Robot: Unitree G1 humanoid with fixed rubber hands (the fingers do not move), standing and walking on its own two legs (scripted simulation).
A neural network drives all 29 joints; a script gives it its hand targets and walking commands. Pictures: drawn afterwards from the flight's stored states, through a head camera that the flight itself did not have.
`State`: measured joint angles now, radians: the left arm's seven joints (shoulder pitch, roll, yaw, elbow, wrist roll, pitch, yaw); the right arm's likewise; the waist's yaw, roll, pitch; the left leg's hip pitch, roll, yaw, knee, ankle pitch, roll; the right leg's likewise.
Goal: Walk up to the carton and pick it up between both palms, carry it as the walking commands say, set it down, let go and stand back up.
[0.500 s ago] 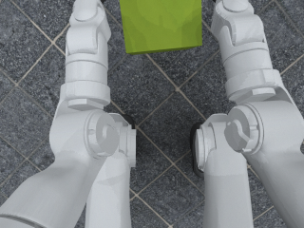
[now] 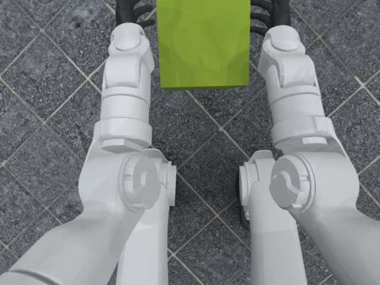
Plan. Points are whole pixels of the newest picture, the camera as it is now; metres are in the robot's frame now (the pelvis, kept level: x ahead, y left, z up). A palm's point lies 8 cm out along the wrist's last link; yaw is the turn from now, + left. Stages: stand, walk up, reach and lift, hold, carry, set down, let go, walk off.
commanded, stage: reach and lift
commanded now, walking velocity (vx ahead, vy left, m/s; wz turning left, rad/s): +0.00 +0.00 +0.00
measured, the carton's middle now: (199, 27) +0.57 +0.03 -0.20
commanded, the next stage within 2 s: none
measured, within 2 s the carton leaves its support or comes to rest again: neither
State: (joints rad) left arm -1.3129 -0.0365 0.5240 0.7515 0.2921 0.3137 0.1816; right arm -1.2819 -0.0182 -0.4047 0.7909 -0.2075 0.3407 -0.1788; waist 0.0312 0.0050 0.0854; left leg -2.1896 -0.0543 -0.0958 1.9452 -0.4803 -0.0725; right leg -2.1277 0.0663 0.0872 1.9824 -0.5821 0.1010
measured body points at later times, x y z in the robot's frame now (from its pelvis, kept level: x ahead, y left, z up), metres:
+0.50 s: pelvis +0.00 +0.00 +0.04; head +0.29 +0.01 +0.38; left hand +0.52 +0.14 -0.04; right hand +0.53 -0.10 -0.05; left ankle +0.13 +0.14 -0.40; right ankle +0.10 -0.15 -0.40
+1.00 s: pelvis +0.00 +0.00 +0.09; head +0.25 +0.02 +0.47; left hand +0.50 +0.14 +0.04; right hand +0.51 -0.10 +0.03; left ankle +0.13 +0.14 -0.40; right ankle +0.10 -0.15 -0.40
